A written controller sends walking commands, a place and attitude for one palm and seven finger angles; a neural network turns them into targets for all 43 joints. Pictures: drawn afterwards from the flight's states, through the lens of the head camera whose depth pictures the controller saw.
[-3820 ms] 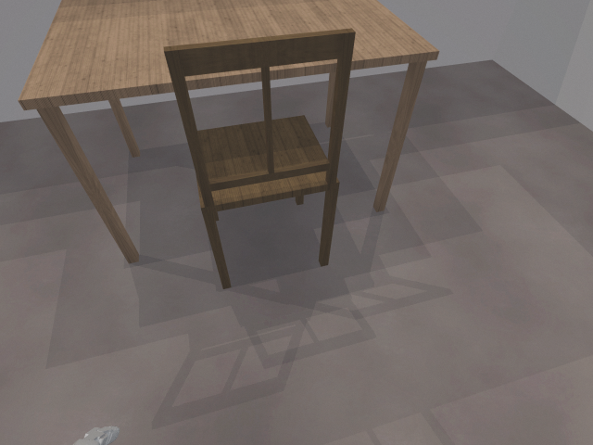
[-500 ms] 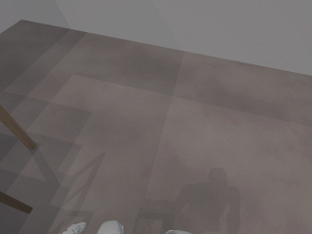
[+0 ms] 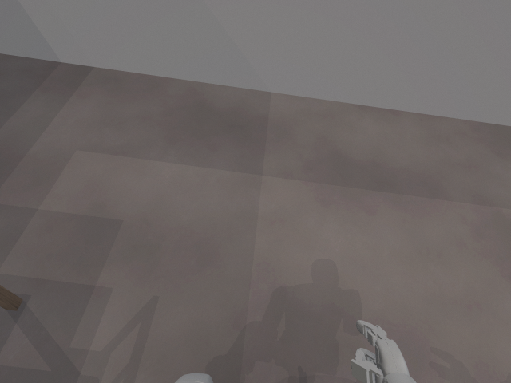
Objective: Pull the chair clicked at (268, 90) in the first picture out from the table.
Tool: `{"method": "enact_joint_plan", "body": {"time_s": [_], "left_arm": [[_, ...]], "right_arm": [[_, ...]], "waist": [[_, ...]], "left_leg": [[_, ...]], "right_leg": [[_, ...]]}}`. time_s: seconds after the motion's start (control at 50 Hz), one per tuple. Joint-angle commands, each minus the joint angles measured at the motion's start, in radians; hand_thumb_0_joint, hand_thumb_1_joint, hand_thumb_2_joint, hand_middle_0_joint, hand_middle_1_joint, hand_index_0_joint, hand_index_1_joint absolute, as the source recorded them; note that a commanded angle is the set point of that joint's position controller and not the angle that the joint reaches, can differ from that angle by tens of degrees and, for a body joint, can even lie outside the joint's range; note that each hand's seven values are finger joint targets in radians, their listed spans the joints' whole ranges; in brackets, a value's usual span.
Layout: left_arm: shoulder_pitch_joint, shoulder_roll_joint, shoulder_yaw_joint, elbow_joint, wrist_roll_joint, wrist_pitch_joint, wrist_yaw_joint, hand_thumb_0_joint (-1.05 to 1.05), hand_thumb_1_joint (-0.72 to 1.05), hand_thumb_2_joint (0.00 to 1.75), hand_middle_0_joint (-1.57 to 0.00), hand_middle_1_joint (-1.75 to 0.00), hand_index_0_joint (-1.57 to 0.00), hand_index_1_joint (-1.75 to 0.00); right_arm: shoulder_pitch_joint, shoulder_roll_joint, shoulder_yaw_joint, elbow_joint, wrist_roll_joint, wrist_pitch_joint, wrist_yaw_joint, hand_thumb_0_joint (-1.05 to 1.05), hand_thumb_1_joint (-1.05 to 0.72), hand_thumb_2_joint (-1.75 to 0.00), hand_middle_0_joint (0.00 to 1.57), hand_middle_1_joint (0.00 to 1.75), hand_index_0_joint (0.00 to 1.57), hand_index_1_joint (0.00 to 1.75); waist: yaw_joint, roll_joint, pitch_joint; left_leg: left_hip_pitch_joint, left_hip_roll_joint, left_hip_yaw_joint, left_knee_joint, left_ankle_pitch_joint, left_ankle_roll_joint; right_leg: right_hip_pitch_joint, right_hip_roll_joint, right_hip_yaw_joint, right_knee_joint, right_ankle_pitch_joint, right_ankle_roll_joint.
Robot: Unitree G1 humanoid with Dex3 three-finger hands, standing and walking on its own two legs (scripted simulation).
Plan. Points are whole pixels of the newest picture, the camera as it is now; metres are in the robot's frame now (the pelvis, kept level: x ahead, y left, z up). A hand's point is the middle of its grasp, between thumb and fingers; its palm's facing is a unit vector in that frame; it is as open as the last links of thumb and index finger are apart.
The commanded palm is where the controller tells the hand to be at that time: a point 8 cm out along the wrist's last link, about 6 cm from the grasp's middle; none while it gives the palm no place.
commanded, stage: turn to face it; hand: left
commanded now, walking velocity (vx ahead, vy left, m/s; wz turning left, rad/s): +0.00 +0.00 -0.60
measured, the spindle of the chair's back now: out of the picture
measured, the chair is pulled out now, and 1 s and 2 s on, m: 0.00 0.00 0.00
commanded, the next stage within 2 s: none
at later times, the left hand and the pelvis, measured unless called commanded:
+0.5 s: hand (171, 367) +0.14 +0.16 -0.14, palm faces +0.00 -0.97 -0.23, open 7.4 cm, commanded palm none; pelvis +0.01 -0.01 +0.01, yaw +3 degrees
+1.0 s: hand out of the picture -0.11 +0.24 -0.18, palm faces +0.42 -0.86 -0.29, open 7.4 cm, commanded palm none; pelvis -0.04 +0.02 -0.01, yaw +21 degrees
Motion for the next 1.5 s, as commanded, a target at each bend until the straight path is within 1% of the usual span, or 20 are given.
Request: {"method": "enact_joint_plan", "body": {"time_s": [0.0, 0.14, 0.26, 0.38, 0.4, 0.44, 0.46, 0.56, 0.76, 0.86, 0.88, 0.9, 0.92, 1.04, 1.2, 1.28, 1.3, 1.34, 1.42, 1.48], "left_arm": [[-0.010, 0.081, 0.034, -0.088, 0.016, 0.000, -0.020, 0.00, 0.90, 0.90, -0.20, -0.30, -0.20, -0.30], [-0.020, 0.002, -0.003, -0.050, 0.010, 0.015, -0.010, 0.00, 0.90, 0.90, -0.20, -0.30, -0.20, -0.30], [-0.210, 0.001, -0.034, -0.067, 0.005, -0.001, 0.006, 0.00, 0.90, 0.90, -0.20, -0.30, -0.20, -0.30], [-0.197, 0.020, -0.017, -0.070, -0.010, -0.006, 0.015, 0.00, 0.90, 0.90, -0.20, -0.30, -0.20, -0.30], [-0.170, 0.038, -0.012, -0.064, -0.010, -0.014, 0.020, 0.00, 0.90, 0.90, -0.20, -0.30, -0.20, -0.30], [-0.110, 0.161, 0.011, -0.057, 0.007, -0.030, 0.033, 0.00, 0.90, 0.90, -0.20, -0.30, -0.20, -0.30], [-0.119, 0.164, 0.004, -0.076, 0.002, -0.026, 0.034, 0.00, 0.90, 0.90, -0.20, -0.30, -0.20, -0.30], [-0.251, 0.061, -0.012, -0.112, -0.001, -0.039, 0.032, 0.00, 0.90, 0.90, -0.20, -0.30, -0.20, -0.30], [-0.142, 0.137, 0.016, -0.102, 0.019, -0.025, 0.021, 0.00, 0.90, 0.90, -0.20, -0.30, -0.20, -0.30], [-0.143, 0.176, 0.025, -0.110, 0.014, -0.013, 0.012, 0.00, 0.90, 0.90, -0.20, -0.30, -0.20, -0.30], [-0.145, 0.165, 0.025, -0.117, 0.006, -0.007, 0.008, 0.00, 0.90, 0.90, -0.20, -0.30, -0.20, -0.30], [-0.162, 0.105, 0.016, -0.164, -0.002, -0.006, -0.002, 0.00, 0.90, 0.90, -0.20, -0.30, -0.20, -0.30], [-0.221, 0.090, 0.001, -0.200, 0.006, 0.003, 0.002, 0.00, 0.90, 0.90, -0.20, -0.30, -0.20, -0.30], [-0.167, 0.119, 0.019, -0.135, 0.009, 0.015, -0.012, 0.00, 0.90, 0.90, -0.20, -0.30, -0.20, -0.30], [-0.219, 0.092, 0.010, -0.176, 0.000, 0.012, -0.001, 0.00, 0.90, 0.90, -0.20, -0.30, -0.20, -0.30], [-0.120, 0.085, 0.011, -0.165, -0.009, -0.004, 0.006, 0.00, 0.90, 0.90, -0.20, -0.30, -0.20, -0.30], [-0.069, 0.104, 0.019, -0.157, -0.007, -0.012, 0.010, 0.00, 0.90, 0.90, -0.20, -0.30, -0.20, -0.30], [-0.071, 0.270, 0.040, -0.183, 0.016, -0.022, 0.020, 0.00, 0.90, 0.90, -0.20, -0.30, -0.20, -0.30], [-0.260, 0.140, 0.005, -0.225, 0.004, -0.031, 0.019, 0.00, 0.90, 0.90, -0.20, -0.30, -0.20, -0.30], [-0.213, 0.128, 0.000, -0.211, 0.009, -0.039, 0.021, 0.00, 0.90, 0.90, -0.20, -0.30, -0.20, -0.30]], "right_arm": [[0.137, -0.171, -0.050, -0.026, -0.004, -0.008, -0.026, 0.00, -0.90, -0.90, 0.20, 0.30, 0.20, 0.30], [0.243, -0.139, -0.045, 0.060, -0.004, -0.020, -0.025, 0.00, -0.90, -0.90, 0.20, 0.30, 0.20, 0.30], [0.356, -0.159, -0.061, 0.149, -0.008, -0.004, -0.018, 0.00, -0.90, -0.90, 0.20, 0.30, 0.20, 0.30], [0.352, -0.194, -0.084, 0.162, -0.006, 0.024, -0.012, 0.00, -0.90, -0.90, 0.20, 0.30, 0.20, 0.30], [0.347, -0.178, -0.085, 0.154, 0.001, 0.026, -0.008, 0.00, -0.90, -0.90, 0.20, 0.30, 0.20, 0.30], [0.330, -0.079, -0.074, 0.110, 0.011, 0.034, 0.001, 0.00, -0.90, -0.90, 0.20, 0.30, 0.20, 0.30], [0.315, -0.123, -0.093, 0.102, 0.002, 0.050, -0.001, 0.00, -0.90, -0.90, 0.20, 0.30, 0.20, 0.30], [0.352, -0.095, -0.102, 0.152, -0.001, 0.079, 0.020, 0.00, -0.90, -0.90, 0.20, 0.30, 0.20, 0.30], [0.119, -0.102, -0.099, 0.032, -0.004, 0.074, 0.037, 0.00, -0.90, -0.90, 0.20, 0.30, 0.20, 0.30], [0.161, -0.155, -0.100, 0.004, -0.003, 0.055, 0.038, 0.00, -0.90, -0.90, 0.20, 0.30, 0.20, 0.30], [0.236, -0.212, -0.114, 0.020, -0.006, 0.047, 0.037, 0.00, -0.90, -0.90, 0.20, 0.30, 0.20, 0.30], [0.306, -0.341, -0.145, 0.025, -0.010, 0.035, 0.029, 0.00, -0.90, -0.90, 0.20, 0.30, 0.20, 0.30], [0.357, -0.394, -0.151, 0.047, 0.001, 0.039, 0.021, 0.00, -0.90, -0.90, 0.20, 0.30, 0.20, 0.30], [0.109, -0.293, -0.110, -0.024, -0.004, 0.030, 0.004, 0.00, -0.90, -0.90, 0.20, 0.30, 0.20, 0.30], [0.156, -0.303, -0.125, -0.014, -0.009, 0.046, 0.010, 0.00, -0.90, -0.90, 0.20, 0.30, 0.20, 0.30], [0.110, -0.294, -0.134, -0.031, -0.008, 0.056, 0.013, 0.00, -0.90, -0.90, 0.20, 0.30, 0.20, 0.30], [0.092, -0.270, -0.132, -0.040, -0.001, 0.057, 0.015, 0.00, -0.90, -0.90, 0.20, 0.30, 0.20, 0.30], [0.112, -0.162, -0.117, -0.073, 0.000, 0.057, 0.021, 0.00, -0.90, -0.90, 0.20, 0.30, 0.20, 0.30], [0.163, -0.200, -0.131, 0.007, -0.014, 0.081, 0.042, 0.00, -0.90, -0.90, 0.20, 0.30, 0.20, 0.30], [0.166, -0.172, -0.120, 0.018, -0.007, 0.079, 0.049, 0.00, -0.90, -0.90, 0.20, 0.30, 0.20, 0.30]], "waist": [[-0.084, 0.255, -0.061], [-0.092, 0.273, -0.105], [-0.148, 0.258, -0.091], [-0.109, 0.238, -0.118], [-0.097, 0.187, -0.141], [-0.075, -0.191, -0.155], [-0.073, -0.116, -0.150], [-0.157, -0.069, -0.024], [-0.077, -0.142, -0.018], [-0.114, -0.091, -0.116], [-0.160, 0.042, -0.174], [-0.202, 0.369, -0.203], [-0.217, 0.382, -0.223], [-0.115, 0.257, -0.105], [-0.143, 0.240, -0.102], [-0.095, 0.238, -0.137], [-0.064, 0.174, -0.145], [-0.051, -0.299, -0.111], [-0.146, -0.108, -0.010], [-0.130, -0.111, -0.045]], "left_leg": [[0.166, 0.322, -0.165, -0.266, 0.707, 0.046], [0.181, 0.218, -0.060, -0.284, 0.729, 0.078], [0.218, 0.234, -0.199, -0.278, 0.760, 0.116], [0.108, 0.206, -0.306, -0.223, 0.533, 0.099], [0.038, 0.171, -0.299, -0.181, 0.434, 0.058], [-0.266, -0.042, -0.072, 0.140, -0.261, -0.079], [-0.231, -0.025, -0.126, 0.335, -0.321, -0.079], [-0.265, 0.019, -0.106, 0.592, -0.100, -0.116], [-0.167, 0.022, -0.027, 0.253, -0.144, -0.115], [0.056, -0.008, 0.014, -0.061, 0.007, -0.087], [0.226, 0.023, -0.047, -0.179, 0.169, -0.066], [0.386, 0.295, -0.429, -0.235, 0.538, 0.056], [0.376, 0.404, -0.506, -0.244, 0.756, 0.158], [0.131, 0.172, -0.313, -0.294, 0.336, 0.086], [0.114, 0.168, -0.458, -0.301, 0.184, 0.127], [-0.001, 0.119, -0.487, -0.214, 0.225, 0.096], [-0.099, 0.075, -0.460, -0.152, 0.138, 0.057], [-0.366, -0.140, -0.192, 0.319, -0.293, -0.088], [-0.288, -0.033, -0.193, 0.631, -0.084, -0.097], [-0.285, -0.021, -0.145, 0.573, -0.063, -0.118]], "right_leg": [[-0.200, -0.112, -0.045, 0.276, 0.067, 0.050], [-0.122, -0.109, -0.091, 0.077, 0.205, 0.044], [-0.013, -0.115, -0.152, -0.267, 0.134, 0.042], [0.149, -0.109, -0.149, -0.539, 0.245, 0.018], [0.261, -0.142, -0.124, -0.662, 0.347, 0.007], [0.445, -0.528, 0.133, -0.716, 0.714, -0.137], [0.314, -0.576, 0.091, -0.708, 0.793, -0.197], [0.191, -0.387, -0.172, -0.702, 0.731, -0.131], [0.205, -0.447, -0.204, -0.652, 0.615, -0.147], [0.192, -0.438, -0.278, -0.458, 0.639, -0.077], [0.097, -0.405, -0.308, -0.291, 0.554, -0.027], [-0.193, -0.249, -0.331, -0.041, 0.040, 0.068], [-0.277, -0.205, -0.208, 0.103, -0.160, 0.078], [-0.205, -0.184, -0.102, 0.147, 0.157, 0.075], [-0.108, -0.126, -0.097, -0.155, 0.094, 0.072], [0.125, -0.080, -0.117, -0.435, 0.195, 0.055], [0.256, -0.104, -0.110, -0.589, 0.282, 0.048], [0.296, -0.555, 0.338, -0.829, 0.209, -0.114], [0.104, -0.391, 0.009, -0.756, 0.339, -0.101], [0.212, -0.375, -0.106, -0.704, 0.527, -0.107]]}}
